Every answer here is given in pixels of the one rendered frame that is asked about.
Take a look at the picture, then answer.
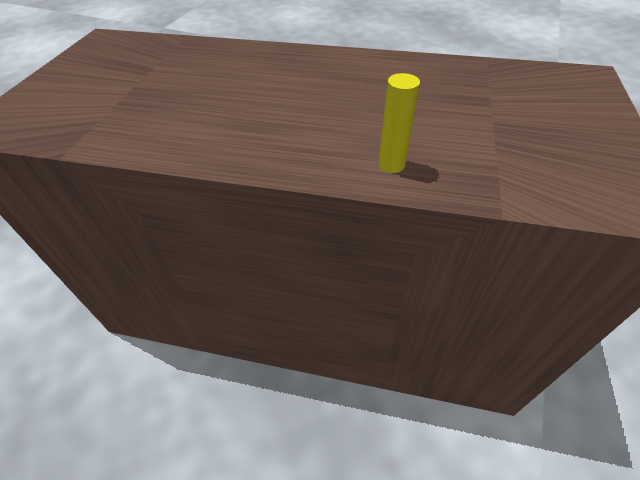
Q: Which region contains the can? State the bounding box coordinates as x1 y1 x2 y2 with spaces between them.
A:
379 73 420 173

